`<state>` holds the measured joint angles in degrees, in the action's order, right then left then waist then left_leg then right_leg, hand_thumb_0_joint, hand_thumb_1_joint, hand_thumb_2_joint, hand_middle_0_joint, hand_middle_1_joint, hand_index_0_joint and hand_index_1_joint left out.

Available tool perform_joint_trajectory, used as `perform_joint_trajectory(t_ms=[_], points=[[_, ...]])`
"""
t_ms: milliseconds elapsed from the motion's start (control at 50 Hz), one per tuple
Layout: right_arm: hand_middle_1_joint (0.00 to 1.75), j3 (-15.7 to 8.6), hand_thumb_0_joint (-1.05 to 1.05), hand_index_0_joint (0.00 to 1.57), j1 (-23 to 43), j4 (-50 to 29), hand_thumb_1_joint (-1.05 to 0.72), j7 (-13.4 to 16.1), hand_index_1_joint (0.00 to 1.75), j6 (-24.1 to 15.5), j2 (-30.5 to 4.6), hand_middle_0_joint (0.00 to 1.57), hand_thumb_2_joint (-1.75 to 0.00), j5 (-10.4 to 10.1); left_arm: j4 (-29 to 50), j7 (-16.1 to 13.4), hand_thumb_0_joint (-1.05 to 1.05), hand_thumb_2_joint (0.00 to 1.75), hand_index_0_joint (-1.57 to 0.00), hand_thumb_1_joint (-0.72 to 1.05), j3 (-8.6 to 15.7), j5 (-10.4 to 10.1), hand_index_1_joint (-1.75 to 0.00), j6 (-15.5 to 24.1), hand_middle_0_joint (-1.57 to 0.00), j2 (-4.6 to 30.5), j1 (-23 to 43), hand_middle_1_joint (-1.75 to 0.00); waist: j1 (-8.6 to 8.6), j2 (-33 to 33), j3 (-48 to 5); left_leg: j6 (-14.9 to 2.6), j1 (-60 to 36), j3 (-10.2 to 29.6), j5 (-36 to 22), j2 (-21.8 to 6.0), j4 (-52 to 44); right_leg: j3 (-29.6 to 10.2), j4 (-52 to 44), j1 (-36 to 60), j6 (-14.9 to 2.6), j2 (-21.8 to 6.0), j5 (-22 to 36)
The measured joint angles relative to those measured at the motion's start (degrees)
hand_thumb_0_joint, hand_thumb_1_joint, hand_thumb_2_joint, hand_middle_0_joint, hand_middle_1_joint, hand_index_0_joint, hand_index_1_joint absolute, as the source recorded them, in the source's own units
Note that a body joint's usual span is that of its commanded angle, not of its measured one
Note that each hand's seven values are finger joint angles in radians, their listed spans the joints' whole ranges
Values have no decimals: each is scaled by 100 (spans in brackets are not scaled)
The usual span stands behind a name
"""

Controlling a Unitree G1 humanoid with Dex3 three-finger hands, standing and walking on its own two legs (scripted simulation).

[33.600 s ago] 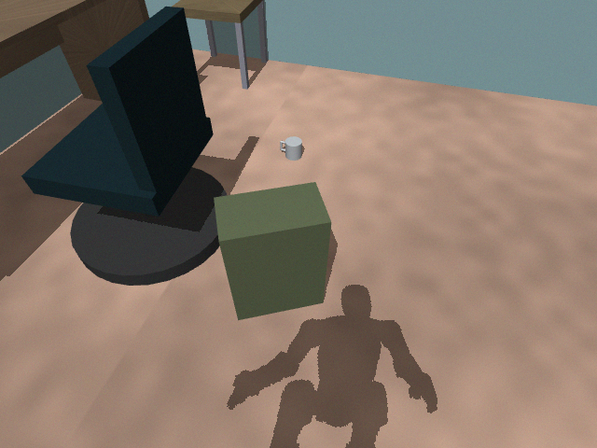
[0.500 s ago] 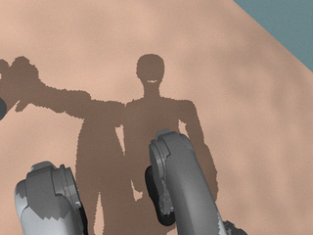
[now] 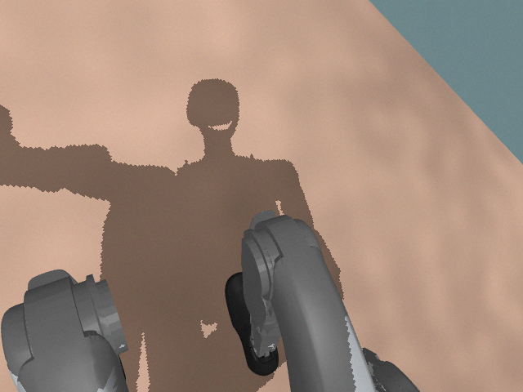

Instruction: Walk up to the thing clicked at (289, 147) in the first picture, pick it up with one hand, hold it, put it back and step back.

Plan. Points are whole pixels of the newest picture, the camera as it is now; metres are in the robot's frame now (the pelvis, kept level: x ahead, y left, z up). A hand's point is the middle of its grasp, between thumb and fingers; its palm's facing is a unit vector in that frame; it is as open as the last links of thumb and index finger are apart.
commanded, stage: rest palm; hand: left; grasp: from above
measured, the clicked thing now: out of the picture +0.49 +0.36 -0.26
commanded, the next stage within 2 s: close in 1.22 s
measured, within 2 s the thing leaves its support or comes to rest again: neither
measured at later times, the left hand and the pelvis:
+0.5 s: hand out of the picture +0.46 +0.34 -0.23, palm faces -0.43 -0.16 -0.89, open 14.0 cm; pelvis +0.00 +0.00 -0.01, yaw -2 degrees
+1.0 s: hand out of the picture +0.46 +0.34 -0.24, palm faces -0.43 -0.16 -0.89, open 13.5 cm; pelvis +0.00 +0.00 -0.01, yaw -2 degrees
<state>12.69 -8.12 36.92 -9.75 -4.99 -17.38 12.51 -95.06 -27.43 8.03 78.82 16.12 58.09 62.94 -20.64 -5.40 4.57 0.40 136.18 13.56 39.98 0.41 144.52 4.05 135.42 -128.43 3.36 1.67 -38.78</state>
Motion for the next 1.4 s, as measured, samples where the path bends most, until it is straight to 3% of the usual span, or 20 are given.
perform_joint_trajectory(t_ms=[100, 220, 300, 740, 1000, 1400], points=[[30, 65, 0, 20, -27, -3, -90, -55, 30, -84, -11, 20, -90, 43, -98, -114, 0, 104, -9, -50, 110, -31, -106, -121, -8, 83, 6, -106, -66, 1, 45, -12, 43, 20, 32, -19, 69, 9, 41, -44, 2, 29, -5], [30, 117, 0, 20, -30, -7, -90, -101, 30, -128, -34, 20, -90, 64, -63, -69, 0, 101, -8, -51, 191, -148, -104, -232, -6, 148, -70, -105, -103, 8, 135, -32, 59, 56, 61, -36, 143, 24, 67, -47, 79, 64, 0], [30, 145, 0, 20, -40, -37, -90, -107, 30, -116, -53, 20, -90, 75, -28, -46, 0, 101, -8, -51, 251, -201, -104, -219, -5, 163, -127, -104, -103, 6, 159, -32, 71, 82, 59, -33, 163, 51, 68, -47, 35, 67, 1], [30, 301, 0, 20, 172, -109, -90, -155, 30, -144, -102, 20, -90, 189, -218, -216, 0, 105, -9, -50, 62, -131, -107, -99, -4, 277, -54, -106, -108, -121, 192, -26, 6, 161, 117, -34, 228, 113, 73, 34, 45, 86, -9], [30, 466, 0, 20, 205, -139, -91, -165, 30, -194, -87, 20, -90, 263, -347, -335, 0, 106, -10, -48, 73, -143, -110, -106, -5, 378, -51, -109, -154, -165, 278, -16, 13, 210, 105, -40, 292, 146, 104, 25, 42, 113, 28], [30, 453, 0, 20, 197, -141, -91, -201, 30, -288, -171, 20, -90, 235, -292, -211, 0, 104, -11, -47, 23, -224, -111, -138, -8, 414, 2, -110, -144, -169, 319, -12, -13, 230, 145, -42, 289, 162, 85, 54, 82, 107, 5]])
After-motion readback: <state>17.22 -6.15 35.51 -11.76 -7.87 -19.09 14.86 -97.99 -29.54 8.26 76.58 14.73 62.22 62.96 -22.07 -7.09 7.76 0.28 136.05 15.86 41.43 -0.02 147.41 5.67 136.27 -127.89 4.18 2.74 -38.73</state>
